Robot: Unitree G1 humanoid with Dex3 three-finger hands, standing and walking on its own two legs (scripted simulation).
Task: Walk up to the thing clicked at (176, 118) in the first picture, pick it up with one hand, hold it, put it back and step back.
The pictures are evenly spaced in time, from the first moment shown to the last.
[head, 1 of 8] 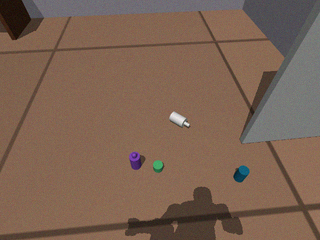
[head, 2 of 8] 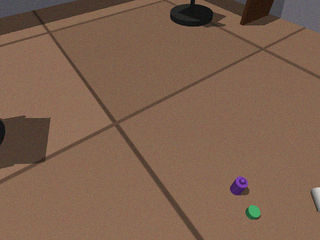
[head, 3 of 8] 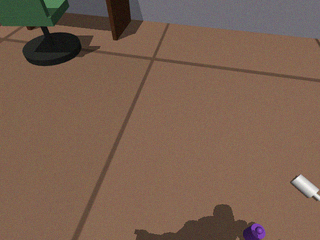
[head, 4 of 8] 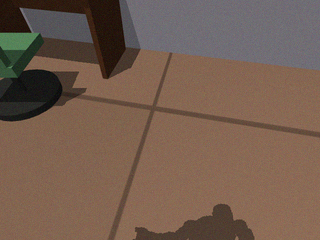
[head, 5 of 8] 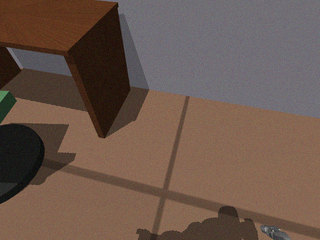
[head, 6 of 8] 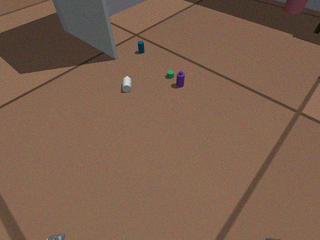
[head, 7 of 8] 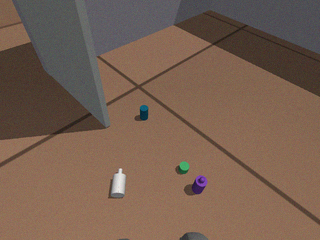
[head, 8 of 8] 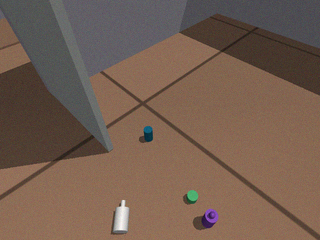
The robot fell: no
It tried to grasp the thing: no
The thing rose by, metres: 0.00
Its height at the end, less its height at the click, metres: +0.00
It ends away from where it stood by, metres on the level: 0.00
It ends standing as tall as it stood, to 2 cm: yes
